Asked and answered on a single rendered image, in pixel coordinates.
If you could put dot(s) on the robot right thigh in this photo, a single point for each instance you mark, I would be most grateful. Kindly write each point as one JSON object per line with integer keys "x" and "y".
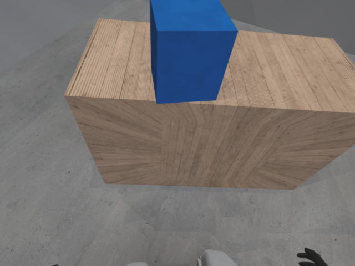
{"x": 215, "y": 258}

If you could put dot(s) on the carton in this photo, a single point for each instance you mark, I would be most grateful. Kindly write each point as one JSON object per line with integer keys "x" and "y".
{"x": 191, "y": 43}

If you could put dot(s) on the right robot hand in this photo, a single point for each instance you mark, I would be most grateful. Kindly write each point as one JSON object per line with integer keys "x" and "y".
{"x": 313, "y": 256}

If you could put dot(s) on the pedestal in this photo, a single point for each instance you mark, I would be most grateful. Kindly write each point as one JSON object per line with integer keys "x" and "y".
{"x": 284, "y": 111}

